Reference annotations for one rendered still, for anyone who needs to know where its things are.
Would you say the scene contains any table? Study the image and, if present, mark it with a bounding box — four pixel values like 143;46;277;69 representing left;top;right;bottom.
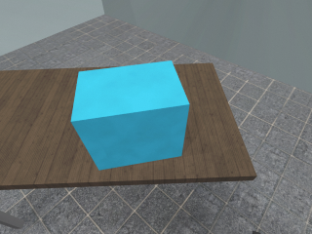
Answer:
0;62;257;229

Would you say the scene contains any carton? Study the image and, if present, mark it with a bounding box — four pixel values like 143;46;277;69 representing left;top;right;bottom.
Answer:
70;60;190;171

